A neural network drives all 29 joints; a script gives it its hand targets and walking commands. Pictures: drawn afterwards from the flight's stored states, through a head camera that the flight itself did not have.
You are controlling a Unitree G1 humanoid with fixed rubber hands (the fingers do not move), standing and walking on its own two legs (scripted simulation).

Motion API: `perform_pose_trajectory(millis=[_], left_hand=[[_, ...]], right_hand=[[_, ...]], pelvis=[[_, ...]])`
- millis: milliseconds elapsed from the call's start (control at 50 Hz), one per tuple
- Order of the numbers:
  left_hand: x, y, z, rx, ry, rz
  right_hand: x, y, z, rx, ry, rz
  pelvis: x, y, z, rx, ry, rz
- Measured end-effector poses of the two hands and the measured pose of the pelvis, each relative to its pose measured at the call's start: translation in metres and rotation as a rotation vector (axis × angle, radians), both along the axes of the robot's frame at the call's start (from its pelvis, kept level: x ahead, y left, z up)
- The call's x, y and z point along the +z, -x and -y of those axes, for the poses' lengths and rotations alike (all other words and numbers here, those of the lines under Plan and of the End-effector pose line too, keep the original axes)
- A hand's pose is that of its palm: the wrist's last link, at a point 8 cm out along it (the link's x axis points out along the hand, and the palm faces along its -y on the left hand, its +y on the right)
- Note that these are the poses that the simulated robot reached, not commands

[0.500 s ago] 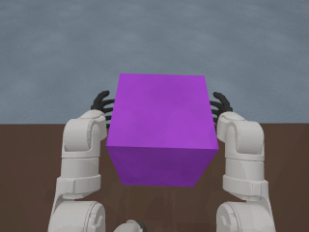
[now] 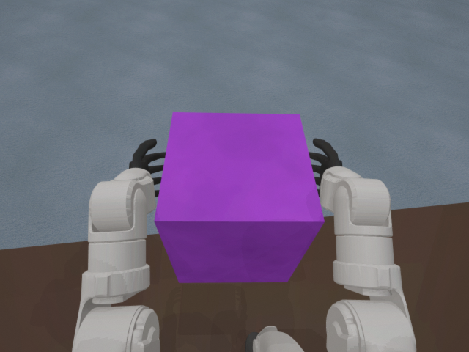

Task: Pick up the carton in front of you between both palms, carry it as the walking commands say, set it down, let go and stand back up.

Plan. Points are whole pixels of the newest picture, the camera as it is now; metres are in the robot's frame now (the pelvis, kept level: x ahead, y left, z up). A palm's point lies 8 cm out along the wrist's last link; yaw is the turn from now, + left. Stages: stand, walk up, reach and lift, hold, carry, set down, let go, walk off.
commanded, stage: carry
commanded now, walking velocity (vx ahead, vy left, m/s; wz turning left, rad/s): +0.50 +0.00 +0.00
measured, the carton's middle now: (235, 204) +0.36 -0.02 +0.04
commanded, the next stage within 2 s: none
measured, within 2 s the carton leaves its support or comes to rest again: neither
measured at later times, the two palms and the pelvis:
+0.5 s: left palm (152, 95) +0.63 +0.15 +0.09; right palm (282, 92) +0.65 -0.15 +0.08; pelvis +0.29 -0.02 -0.02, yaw +0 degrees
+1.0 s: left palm (163, 39) +0.94 +0.15 +0.07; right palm (264, 40) +0.92 -0.15 +0.07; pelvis +0.57 +0.02 -0.04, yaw +0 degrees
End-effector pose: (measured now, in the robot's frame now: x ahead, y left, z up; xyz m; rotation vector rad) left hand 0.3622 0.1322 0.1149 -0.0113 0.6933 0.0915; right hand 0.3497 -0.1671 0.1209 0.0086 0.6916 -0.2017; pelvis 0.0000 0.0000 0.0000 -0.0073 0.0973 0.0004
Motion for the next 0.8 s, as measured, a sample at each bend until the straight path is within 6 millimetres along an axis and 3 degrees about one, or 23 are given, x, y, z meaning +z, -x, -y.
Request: perform_pose_trajectory(millis=[120,200,260,420,560,620,660,800], left_hand=[[-0.021,-0.080,0.014,0.019,-0.057,-0.011],[-0.049,-0.107,0.009,0.048,-0.067,-0.111],[-0.059,-0.127,0.004,0.065,-0.069,-0.150],[-0.044,-0.214,-0.007,0.096,-0.051,-0.072],[-0.025,-0.315,-0.024,0.083,-0.040,0.033],[-0.031,-0.364,-0.034,0.059,-0.032,0.055],[-0.041,-0.392,-0.037,0.040,-0.019,0.031],[-0.063,-0.463,-0.028,-0.032,-0.030,-0.108]], right_hand=[[-0.032,-0.091,0.014,0.048,-0.017,-0.012],[-0.058,-0.130,0.009,0.098,-0.008,-0.111],[-0.067,-0.158,0.004,0.127,0.000,-0.149],[-0.055,-0.247,-0.007,0.121,-0.024,-0.071],[-0.034,-0.342,-0.024,0.098,-0.024,0.033],[-0.035,-0.386,-0.034,0.087,0.000,0.053],[-0.041,-0.409,-0.036,0.079,0.026,0.030],[-0.065,-0.459,-0.028,0.022,0.025,-0.112]], pelvis=[[-0.033,-0.089,0.017,0.007,-0.006,0.025],[-0.030,-0.127,0.026,0.005,-0.016,0.027],[-0.024,-0.153,0.031,0.009,-0.022,0.023],[-0.017,-0.235,0.027,0.005,-0.026,0.004],[-0.033,-0.332,0.007,-0.009,0.000,0.002],[-0.054,-0.380,-0.004,-0.017,0.014,0.021],[-0.059,-0.401,-0.008,-0.015,-0.001,0.023],[-0.045,-0.466,-0.024,-0.014,0.019,0.021]])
